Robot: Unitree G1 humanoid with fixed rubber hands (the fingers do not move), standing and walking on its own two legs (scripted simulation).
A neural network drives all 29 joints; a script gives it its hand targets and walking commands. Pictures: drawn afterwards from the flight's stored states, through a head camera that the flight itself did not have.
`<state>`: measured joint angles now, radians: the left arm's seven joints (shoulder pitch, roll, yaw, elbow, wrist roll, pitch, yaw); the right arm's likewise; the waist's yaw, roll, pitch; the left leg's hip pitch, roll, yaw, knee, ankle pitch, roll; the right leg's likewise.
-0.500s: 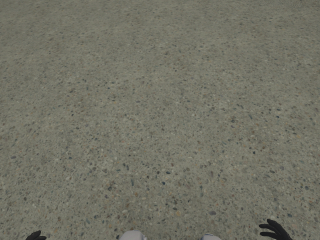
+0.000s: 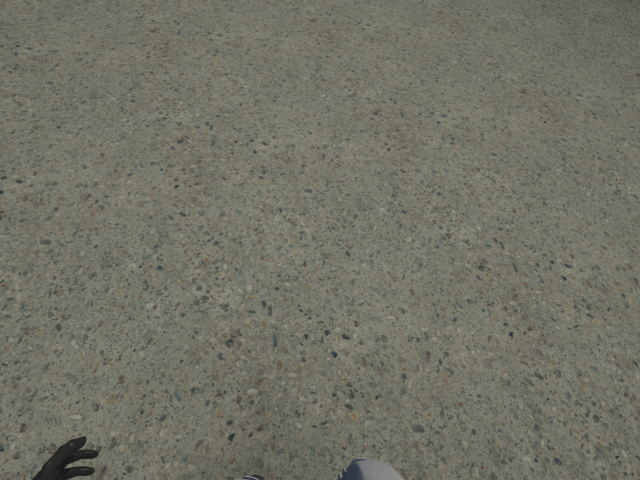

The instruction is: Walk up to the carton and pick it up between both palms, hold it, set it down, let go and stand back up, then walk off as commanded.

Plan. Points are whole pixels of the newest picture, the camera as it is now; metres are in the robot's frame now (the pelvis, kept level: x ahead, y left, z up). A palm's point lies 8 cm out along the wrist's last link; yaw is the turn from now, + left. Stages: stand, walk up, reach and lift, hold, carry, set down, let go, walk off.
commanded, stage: walk up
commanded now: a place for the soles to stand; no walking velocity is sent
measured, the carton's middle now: out of the picture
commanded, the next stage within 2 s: none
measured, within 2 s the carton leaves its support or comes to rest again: neither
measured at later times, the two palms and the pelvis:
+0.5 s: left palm out of the picture +0.04 +0.16 -0.07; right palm out of the picture +0.07 -0.46 -0.11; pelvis -0.01 -0.16 +0.01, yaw +12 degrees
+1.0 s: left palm out of the picture -0.03 +0.07 -0.09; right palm (617, 406) +0.25 -0.48 -0.13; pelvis +0.03 -0.26 -0.02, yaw +31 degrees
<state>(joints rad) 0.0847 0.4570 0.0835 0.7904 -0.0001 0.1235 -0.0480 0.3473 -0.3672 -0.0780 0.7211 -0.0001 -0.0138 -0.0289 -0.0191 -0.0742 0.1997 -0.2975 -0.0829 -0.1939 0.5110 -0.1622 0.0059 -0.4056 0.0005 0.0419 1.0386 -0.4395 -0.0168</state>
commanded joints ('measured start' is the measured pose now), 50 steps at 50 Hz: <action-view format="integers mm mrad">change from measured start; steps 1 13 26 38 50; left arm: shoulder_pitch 5 -59 29 56 47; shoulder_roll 129 228 111 113 204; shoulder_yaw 60 93 92 51 83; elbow -126 -144 -152 -130 -73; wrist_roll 52 53 51 -4 14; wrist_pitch -38 -65 -83 -83 -168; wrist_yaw -15 -6 -14 -30 84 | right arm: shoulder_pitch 41 48 164 -90 -91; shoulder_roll -318 -233 -171 -362 -214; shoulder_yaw -96 -73 -41 -86 -52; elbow -68 -60 38 -82 -80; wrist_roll -21 -37 -16 -37 -69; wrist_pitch -24 1 -6 -16 56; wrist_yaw -38 -59 -8 -39 107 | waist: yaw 35 54 76 125 18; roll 228 -107 -96 278 -68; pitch -222 -159 -326 -62 -177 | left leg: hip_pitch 78 -310 -262 -492 -382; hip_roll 232 -10 47 437 139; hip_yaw -445 71 218 -562 78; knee -171 556 285 -257 502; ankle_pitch -79 -312 -194 -461 -188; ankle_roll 172 -33 -22 326 18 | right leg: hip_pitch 37 133 611 199 393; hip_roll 30 -358 -152 -54 -319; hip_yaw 108 390 4 269 117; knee -128 -940 -794 217 -662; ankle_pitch -1 -295 251 -247 605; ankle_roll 6 -82 92 -46 -14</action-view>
